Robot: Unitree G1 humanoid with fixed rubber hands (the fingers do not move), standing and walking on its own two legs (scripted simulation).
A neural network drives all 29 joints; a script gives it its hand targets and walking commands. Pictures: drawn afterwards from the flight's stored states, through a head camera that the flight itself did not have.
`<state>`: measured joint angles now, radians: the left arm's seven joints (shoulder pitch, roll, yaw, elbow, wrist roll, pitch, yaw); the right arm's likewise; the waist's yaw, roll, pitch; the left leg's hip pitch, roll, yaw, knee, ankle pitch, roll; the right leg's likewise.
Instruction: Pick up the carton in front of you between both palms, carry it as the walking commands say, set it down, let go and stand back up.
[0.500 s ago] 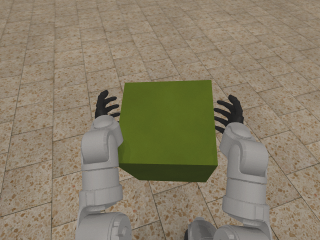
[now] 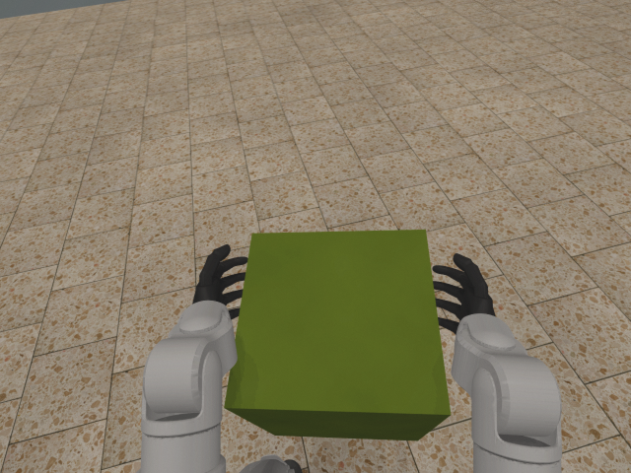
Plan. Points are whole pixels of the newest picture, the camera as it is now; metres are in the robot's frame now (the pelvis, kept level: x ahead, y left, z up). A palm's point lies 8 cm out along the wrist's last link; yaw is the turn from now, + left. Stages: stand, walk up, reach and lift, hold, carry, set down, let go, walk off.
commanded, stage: carry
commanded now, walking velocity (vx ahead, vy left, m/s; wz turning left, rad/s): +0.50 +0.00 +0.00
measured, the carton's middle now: (341, 345) +0.28 +0.00 +0.00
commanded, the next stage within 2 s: none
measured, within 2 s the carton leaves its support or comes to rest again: neither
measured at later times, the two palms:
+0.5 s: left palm (249, 150) +0.56 +0.14 +0.12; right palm (428, 155) +0.54 -0.14 +0.11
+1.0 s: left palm (280, 74) +0.88 +0.12 +0.10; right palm (411, 76) +0.86 -0.16 +0.09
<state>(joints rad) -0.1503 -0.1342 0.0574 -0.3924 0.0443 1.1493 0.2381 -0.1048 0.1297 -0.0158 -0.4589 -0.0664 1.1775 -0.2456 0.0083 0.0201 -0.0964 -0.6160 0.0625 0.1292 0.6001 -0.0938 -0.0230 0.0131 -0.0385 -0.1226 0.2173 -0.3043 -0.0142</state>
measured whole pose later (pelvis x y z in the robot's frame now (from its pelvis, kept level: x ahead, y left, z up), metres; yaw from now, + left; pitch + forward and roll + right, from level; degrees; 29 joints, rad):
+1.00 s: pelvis +0.60 -0.01 -0.02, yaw -2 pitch +3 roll -1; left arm -0.17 -0.14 0.02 -0.41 0.07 1.18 0.26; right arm -0.14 0.13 -0.02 -0.44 -0.08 1.25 -0.27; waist 0.01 0.01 -0.10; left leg -0.45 0.06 0.19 0.43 0.02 0.02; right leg -0.04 -0.08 -0.17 0.45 -0.43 0.05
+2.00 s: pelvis +0.72 -0.02 -0.01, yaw -3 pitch +3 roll +0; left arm -0.21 -0.14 0.04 -0.30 0.10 1.20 0.26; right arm -0.19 0.14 -0.05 -0.30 -0.10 1.27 -0.27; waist 0.00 -0.01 -0.13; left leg -0.30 0.06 0.20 0.56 -0.30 0.02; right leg -0.14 -0.05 -0.10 0.50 -0.40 0.01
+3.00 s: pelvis +0.67 -0.03 -0.01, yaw -2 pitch +1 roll +0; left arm -0.27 -0.15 0.21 0.20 0.26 0.71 0.03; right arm -0.27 0.15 -0.19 0.21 -0.27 0.77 -0.04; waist 0.00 0.00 -0.08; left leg -0.34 0.08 0.18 0.51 -0.18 0.02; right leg -0.22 -0.03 -0.12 0.53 -0.33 -0.01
